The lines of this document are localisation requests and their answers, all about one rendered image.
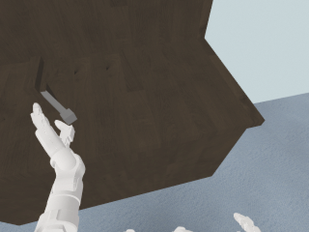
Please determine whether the tap lever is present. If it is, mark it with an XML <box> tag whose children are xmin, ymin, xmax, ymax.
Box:
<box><xmin>41</xmin><ymin>91</ymin><xmax>77</xmax><ymax>125</ymax></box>

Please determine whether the left robot hand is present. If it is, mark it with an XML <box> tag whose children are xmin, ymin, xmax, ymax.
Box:
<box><xmin>30</xmin><ymin>102</ymin><xmax>75</xmax><ymax>158</ymax></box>

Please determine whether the right robot hand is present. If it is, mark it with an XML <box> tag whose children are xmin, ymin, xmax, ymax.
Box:
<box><xmin>234</xmin><ymin>213</ymin><xmax>262</xmax><ymax>232</ymax></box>

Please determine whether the counter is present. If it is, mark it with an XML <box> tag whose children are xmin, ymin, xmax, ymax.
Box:
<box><xmin>0</xmin><ymin>0</ymin><xmax>265</xmax><ymax>226</ymax></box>

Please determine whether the left robot forearm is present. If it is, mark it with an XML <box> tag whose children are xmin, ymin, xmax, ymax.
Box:
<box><xmin>34</xmin><ymin>147</ymin><xmax>86</xmax><ymax>232</ymax></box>

